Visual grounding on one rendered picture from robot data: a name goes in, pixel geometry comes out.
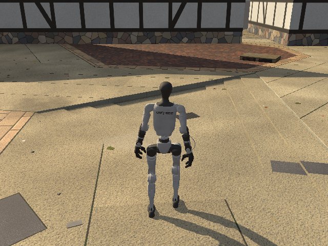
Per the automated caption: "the left robot forearm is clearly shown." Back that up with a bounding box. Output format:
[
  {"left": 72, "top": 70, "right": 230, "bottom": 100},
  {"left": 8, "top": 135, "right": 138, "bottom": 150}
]
[{"left": 135, "top": 123, "right": 146, "bottom": 147}]

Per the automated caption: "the left robot hand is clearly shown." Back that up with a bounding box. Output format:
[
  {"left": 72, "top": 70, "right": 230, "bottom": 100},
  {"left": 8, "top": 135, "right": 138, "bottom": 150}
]
[{"left": 134, "top": 146, "right": 146, "bottom": 159}]

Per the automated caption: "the robot left upper arm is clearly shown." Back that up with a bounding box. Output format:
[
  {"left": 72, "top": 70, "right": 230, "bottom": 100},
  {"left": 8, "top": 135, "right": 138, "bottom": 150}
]
[{"left": 141, "top": 103, "right": 155, "bottom": 131}]

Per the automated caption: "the right robot forearm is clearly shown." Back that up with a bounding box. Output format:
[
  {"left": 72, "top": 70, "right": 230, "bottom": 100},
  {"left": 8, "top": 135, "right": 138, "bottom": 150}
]
[{"left": 182, "top": 127, "right": 192, "bottom": 154}]

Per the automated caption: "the right robot hand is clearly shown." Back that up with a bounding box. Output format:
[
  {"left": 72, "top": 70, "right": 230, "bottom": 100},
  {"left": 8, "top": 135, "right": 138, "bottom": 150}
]
[{"left": 181, "top": 153, "right": 194, "bottom": 168}]

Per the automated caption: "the humanoid robot head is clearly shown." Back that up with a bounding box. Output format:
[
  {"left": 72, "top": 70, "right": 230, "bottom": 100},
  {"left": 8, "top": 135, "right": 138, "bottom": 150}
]
[{"left": 156, "top": 81, "right": 174, "bottom": 107}]

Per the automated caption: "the robot left shin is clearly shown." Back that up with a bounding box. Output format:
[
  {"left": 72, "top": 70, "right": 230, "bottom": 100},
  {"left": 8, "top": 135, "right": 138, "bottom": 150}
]
[{"left": 148, "top": 174, "right": 155, "bottom": 211}]

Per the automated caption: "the robot right upper arm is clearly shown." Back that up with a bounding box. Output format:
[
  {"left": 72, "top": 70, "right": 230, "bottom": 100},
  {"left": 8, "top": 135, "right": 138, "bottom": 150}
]
[{"left": 176, "top": 104, "right": 187, "bottom": 134}]

